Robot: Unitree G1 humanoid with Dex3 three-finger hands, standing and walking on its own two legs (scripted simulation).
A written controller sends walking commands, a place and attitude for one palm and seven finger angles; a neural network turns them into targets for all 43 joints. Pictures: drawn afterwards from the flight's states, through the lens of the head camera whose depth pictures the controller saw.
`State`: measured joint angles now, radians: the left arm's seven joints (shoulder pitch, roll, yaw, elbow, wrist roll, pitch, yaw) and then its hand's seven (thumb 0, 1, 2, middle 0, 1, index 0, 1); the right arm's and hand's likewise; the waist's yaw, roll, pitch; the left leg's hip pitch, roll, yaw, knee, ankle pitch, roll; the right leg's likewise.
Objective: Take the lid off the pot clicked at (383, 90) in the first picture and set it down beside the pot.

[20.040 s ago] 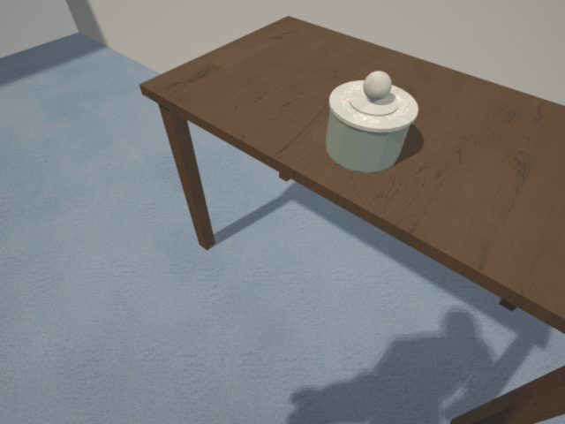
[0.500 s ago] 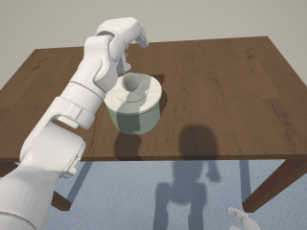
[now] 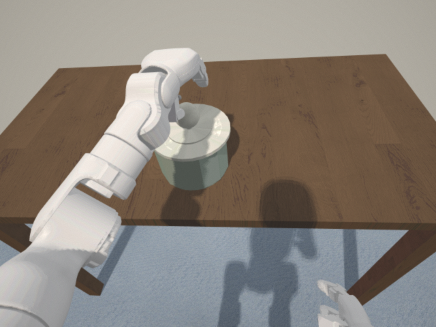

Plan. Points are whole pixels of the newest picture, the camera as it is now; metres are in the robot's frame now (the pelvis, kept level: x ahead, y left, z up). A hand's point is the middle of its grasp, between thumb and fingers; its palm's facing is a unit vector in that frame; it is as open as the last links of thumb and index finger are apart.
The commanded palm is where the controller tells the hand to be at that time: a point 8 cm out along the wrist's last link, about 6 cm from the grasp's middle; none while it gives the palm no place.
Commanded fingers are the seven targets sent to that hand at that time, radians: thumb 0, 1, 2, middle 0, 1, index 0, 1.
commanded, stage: lower the open fingers around the knob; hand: left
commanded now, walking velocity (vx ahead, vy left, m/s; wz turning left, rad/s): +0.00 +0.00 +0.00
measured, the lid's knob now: (186, 115) +0.49 +0.09 +0.14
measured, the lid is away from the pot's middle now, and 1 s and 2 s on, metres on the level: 0.00 0.01 0.01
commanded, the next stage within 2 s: close the fingers and squeeze the knob in 1.18 s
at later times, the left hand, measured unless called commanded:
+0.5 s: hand (173, 98) +0.46 +0.10 +0.20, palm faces -0.23 -0.09 -0.97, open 10.3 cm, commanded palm +0.43 +0.10 +0.25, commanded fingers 0.00 -0.39 1.57 -0.83 -0.08 -0.83 -0.08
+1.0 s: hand (179, 119) +0.44 +0.09 +0.16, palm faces -0.26 -0.08 -0.96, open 10.6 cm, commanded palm +0.43 +0.10 +0.22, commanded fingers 0.00 -0.39 1.57 -0.83 -0.08 -0.83 -0.08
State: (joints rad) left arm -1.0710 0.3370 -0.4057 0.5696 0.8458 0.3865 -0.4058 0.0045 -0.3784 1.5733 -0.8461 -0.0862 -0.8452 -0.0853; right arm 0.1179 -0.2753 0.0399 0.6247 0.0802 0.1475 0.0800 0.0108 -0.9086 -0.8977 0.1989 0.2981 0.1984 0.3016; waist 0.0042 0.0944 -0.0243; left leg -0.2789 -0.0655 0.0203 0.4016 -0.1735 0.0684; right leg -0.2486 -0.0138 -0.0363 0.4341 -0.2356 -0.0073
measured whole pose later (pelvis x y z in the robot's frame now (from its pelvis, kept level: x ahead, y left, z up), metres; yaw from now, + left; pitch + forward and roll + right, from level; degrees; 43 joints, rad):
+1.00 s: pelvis +0.00 +0.01 +0.00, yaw +0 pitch +3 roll +0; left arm -1.00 0.30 -0.40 0.63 0.83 0.36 -0.39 0.00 -0.38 1.57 -0.84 -0.08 -0.80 -0.07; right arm 0.15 -0.27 0.03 0.65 0.08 0.15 0.08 0.01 -0.91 -0.90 0.20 0.30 0.20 0.30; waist -0.01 0.08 -0.02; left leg -0.28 -0.07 0.02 0.42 -0.19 0.08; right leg -0.24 -0.02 -0.03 0.43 -0.24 0.00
